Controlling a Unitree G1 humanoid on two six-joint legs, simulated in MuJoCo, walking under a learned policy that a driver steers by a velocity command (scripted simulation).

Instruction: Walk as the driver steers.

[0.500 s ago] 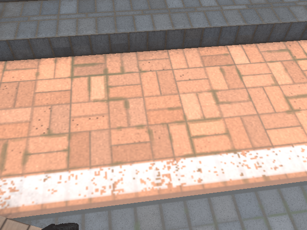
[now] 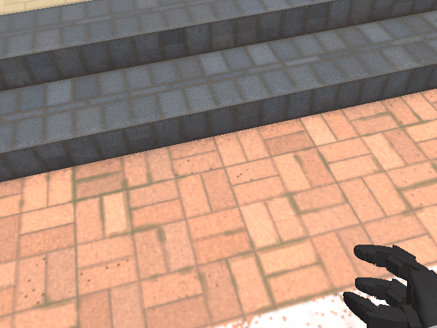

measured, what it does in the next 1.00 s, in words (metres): goes down: left foot 0.06 m lower, then right foot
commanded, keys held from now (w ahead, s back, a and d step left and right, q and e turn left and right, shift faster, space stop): w+e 0.16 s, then w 0.84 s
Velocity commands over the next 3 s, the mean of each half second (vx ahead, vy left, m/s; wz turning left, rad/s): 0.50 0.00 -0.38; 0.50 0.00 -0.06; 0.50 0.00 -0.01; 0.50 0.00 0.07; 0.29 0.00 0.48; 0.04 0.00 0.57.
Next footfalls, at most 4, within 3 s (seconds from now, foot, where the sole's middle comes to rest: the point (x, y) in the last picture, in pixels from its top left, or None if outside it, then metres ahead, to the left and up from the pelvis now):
0.32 left None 0.42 0.12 -0.83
0.84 right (305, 292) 0.66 -0.15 -0.83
1.36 left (254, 212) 0.96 0.03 -0.83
1.88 right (332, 172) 1.18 -0.28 -0.83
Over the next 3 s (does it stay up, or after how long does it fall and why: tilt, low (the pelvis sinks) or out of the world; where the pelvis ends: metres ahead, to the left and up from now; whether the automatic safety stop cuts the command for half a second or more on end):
stays up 1.43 -0.10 0.09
